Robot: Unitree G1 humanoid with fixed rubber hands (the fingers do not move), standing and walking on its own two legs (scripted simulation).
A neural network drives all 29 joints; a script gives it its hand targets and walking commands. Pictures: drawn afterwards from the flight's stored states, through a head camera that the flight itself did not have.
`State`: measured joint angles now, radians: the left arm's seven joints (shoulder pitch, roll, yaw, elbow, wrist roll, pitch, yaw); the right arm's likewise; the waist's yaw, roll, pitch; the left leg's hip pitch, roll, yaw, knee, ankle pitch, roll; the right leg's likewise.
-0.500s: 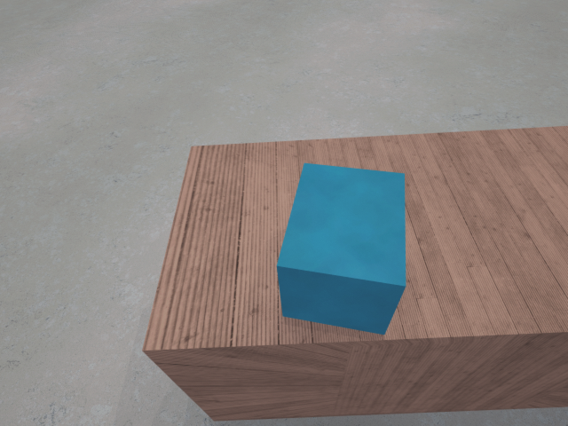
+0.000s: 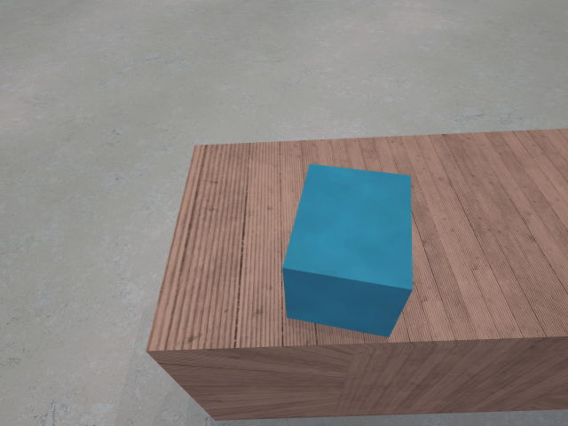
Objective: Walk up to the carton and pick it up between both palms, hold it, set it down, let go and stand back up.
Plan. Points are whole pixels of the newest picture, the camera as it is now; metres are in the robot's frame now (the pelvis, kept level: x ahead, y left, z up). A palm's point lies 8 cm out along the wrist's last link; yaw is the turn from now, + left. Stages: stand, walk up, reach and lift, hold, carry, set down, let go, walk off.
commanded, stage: stand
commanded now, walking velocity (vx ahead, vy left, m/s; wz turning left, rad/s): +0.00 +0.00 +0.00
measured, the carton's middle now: (347, 247) +0.42 -0.08 -0.05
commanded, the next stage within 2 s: none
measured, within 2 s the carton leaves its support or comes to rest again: neither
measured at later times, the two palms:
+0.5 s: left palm out of the picture +0.02 +0.25 -0.13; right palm out of the picture +0.03 -0.24 -0.13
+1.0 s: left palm out of the picture +0.03 +0.25 -0.14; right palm out of the picture +0.03 -0.23 -0.13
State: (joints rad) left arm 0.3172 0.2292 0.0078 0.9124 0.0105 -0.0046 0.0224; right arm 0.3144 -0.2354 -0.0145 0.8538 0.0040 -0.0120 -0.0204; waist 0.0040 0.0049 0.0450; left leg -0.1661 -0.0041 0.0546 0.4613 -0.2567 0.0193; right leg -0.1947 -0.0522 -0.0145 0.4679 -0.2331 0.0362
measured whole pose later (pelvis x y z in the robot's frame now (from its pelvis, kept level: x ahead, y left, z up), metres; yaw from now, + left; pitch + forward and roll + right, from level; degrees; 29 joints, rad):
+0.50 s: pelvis +0.01 +0.00 +0.00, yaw +0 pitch -2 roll +0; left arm 0.32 0.22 -0.01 0.97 0.01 -0.01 0.03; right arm 0.33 -0.22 -0.01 0.92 0.00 -0.02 -0.03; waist 0.00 -0.01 0.04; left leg -0.15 -0.01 0.06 0.43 -0.25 0.02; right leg -0.18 -0.06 -0.01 0.45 -0.23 0.04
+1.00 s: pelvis +0.02 +0.01 +0.00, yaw +0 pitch -2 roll +0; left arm 0.30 0.21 -0.02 1.01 0.00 -0.01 0.04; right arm 0.32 -0.20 0.00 0.96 0.00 -0.02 -0.03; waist 0.00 -0.01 0.04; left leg -0.13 -0.02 0.06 0.42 -0.26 0.03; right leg -0.16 -0.06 -0.01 0.44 -0.24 0.05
